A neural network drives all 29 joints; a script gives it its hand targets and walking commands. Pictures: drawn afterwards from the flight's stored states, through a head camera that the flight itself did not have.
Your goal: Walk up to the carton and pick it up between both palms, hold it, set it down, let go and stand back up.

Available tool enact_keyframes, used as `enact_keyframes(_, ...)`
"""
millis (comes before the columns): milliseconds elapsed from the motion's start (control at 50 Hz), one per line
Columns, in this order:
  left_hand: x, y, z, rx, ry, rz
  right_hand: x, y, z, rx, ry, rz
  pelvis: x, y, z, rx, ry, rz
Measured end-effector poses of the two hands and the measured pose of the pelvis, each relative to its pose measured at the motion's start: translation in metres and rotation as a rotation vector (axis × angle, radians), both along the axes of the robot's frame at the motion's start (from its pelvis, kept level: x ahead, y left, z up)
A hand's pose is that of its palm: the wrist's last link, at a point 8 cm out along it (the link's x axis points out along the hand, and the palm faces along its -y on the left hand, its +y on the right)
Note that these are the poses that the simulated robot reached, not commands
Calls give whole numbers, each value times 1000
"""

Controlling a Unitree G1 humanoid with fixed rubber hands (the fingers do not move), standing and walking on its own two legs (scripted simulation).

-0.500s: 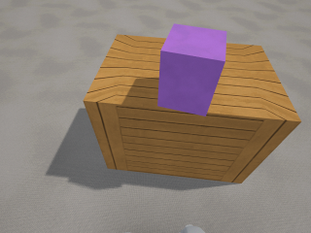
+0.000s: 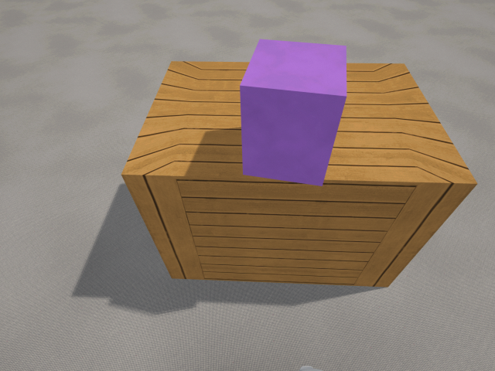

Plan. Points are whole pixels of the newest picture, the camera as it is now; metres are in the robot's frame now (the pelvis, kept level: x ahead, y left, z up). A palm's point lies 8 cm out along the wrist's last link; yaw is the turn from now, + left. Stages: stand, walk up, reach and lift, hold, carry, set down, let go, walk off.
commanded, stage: walk up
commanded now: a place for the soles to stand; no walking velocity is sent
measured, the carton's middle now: (291, 114) +0.68 -0.08 +0.04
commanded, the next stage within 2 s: none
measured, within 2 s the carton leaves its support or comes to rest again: neither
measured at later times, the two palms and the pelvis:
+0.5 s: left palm out of the picture +0.11 +0.34 -0.10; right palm out of the picture +0.09 -0.29 -0.10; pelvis +0.03 +0.03 +0.00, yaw -1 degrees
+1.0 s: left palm (131, 330) +0.22 +0.22 -0.09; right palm out of the picture +0.16 -0.41 -0.09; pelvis +0.12 -0.08 +0.01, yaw -4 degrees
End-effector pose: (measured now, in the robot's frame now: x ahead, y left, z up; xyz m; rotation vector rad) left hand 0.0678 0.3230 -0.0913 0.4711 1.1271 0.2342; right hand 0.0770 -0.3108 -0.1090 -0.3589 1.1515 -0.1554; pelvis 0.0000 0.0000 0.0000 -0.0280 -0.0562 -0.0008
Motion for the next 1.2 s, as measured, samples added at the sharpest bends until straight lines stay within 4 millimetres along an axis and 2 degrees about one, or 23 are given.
enact_keyframes(120, 5, 14, -4, -22, 12, 8, -10, 14, 5, -14, 41, -13, 7, 16, 3, -13, 9, -1)
enact_keyframes(240, 12, 13, -4, -17, 27, 6, -5, 14, 2, -6, 50, -19, 14, 15, 3, -7, 20, -7)
enact_keyframes(340, 10, 11, 0, -6, 28, 12, 10, 13, 5, -2, 10, -9, 18, 12, 5, 0, 1, -8)
enact_keyframes(440, 20, 21, -2, -27, 31, -16, 24, 21, 8, -12, -67, 13, 23, 25, 1, 5, 6, -12)
enact_keyframes(480, 31, 22, -7, -45, 26, -32, 17, 23, 5, -23, -75, 3, 27, 29, -3, 10, 1, -18)
enact_keyframes(520, 45, 19, -6, -64, 12, -44, 1, 21, 5, -37, -34, -28, 35, 29, 0, 9, 0, -23)
enact_keyframes(600, 68, 8, -5, -99, -13, -66, -25, 8, 12, -80, 66, -76, 51, 22, 4, 17, -3, -25)
enact_keyframes(700, 91, -18, -14, -129, -13, -87, -34, -15, 15, -106, 128, -101, 67, 2, 0, 44, 4, -26)
enact_keyframes(760, 108, -38, -17, -138, -19, -101, -25, -33, 12, -105, 133, -104, 79, -15, -3, 63, 13, -30)
enact_keyframes(820, 126, -60, -17, -133, -10, -113, -7, -53, 5, -88, 123, -104, 93, -36, -6, 77, 35, -39)
enact_keyframes(920, 142, -92, -10, -133, -9, -103, 43, -84, 9, -72, 24, -90, 113, -68, 0, 85, -5, -55)
enact_keyframes(1020, 158, -106, 8, -118, -32, -91, 87, -99, 25, -59, -74, -77, 127, -82, 14, 95, -47, -65)
enact_keyframes(1080, 168, -111, 13, -121, -38, -99, 97, -103, 31, -51, -84, -81, 135, -86, 19, 90, -68, -73)
enact_keyframes(1200, 193, -109, 14, -137, -43, -114, 100, -101, 38, -58, -33, -120, 155, -82, 25, 58, -85, -90)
